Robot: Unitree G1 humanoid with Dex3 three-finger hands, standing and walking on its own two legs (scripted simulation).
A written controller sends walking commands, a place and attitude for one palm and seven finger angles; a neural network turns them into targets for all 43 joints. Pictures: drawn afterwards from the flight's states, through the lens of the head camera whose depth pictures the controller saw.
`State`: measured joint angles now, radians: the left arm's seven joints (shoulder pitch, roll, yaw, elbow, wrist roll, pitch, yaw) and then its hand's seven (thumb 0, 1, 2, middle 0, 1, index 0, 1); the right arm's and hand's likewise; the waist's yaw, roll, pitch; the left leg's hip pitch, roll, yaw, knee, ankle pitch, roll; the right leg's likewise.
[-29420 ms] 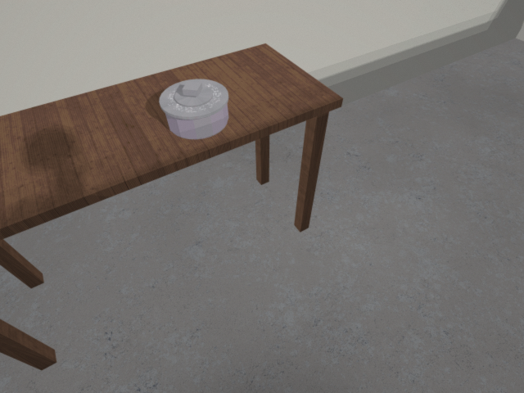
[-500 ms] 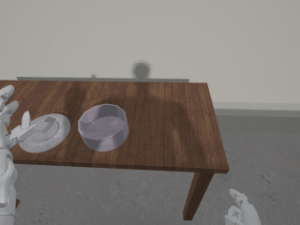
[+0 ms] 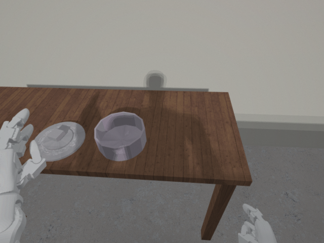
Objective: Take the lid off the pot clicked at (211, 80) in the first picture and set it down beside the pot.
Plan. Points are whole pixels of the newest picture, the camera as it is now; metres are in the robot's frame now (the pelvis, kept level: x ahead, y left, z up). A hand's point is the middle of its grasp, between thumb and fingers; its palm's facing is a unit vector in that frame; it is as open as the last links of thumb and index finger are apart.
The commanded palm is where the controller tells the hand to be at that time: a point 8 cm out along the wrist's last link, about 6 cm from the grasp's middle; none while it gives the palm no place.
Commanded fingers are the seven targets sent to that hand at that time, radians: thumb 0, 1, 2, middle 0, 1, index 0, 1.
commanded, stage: draw the hand back to the body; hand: left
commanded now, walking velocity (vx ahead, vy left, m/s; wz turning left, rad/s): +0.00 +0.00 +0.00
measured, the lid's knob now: (56, 134) +0.45 +0.44 -0.03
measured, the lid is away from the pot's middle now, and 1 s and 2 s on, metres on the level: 0.23 0.23 0.23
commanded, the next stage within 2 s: step back with the hand held close in 0.40 s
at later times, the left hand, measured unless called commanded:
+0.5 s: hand (27, 186) +0.17 +0.27 +0.16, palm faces +0.40 -0.85 -0.33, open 7.4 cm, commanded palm +0.12 +0.31 +0.17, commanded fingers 0.00 0.90 0.90 -0.20 -0.30 -0.20 -0.30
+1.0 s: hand (17, 192) +0.16 +0.28 +0.15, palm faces +0.24 -0.84 -0.48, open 7.4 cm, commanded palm +0.10 +0.33 +0.17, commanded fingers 0.00 0.90 0.90 -0.20 -0.30 -0.20 -0.30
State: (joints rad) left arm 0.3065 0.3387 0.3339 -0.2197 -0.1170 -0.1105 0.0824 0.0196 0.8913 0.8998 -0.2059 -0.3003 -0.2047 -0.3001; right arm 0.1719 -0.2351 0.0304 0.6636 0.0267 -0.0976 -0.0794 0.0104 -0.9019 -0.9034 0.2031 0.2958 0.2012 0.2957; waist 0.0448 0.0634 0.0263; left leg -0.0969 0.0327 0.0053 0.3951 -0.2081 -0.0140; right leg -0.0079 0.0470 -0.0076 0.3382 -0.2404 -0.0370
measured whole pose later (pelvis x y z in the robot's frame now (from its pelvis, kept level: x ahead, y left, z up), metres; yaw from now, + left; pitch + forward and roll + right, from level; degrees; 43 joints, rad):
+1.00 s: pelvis -0.04 +0.05 -0.01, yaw -2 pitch +0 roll -1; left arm 0.66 0.44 0.41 -0.68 -0.08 -0.18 0.08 0.02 0.89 0.90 -0.21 -0.30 -0.21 -0.30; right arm 0.20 -0.20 0.00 0.53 0.02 -0.09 -0.04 0.01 -0.90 -0.90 0.20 0.30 0.20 0.30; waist 0.02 -0.04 0.08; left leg -0.34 -0.01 0.06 0.57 -0.23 0.06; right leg -0.28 -0.02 -0.01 0.55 -0.30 0.03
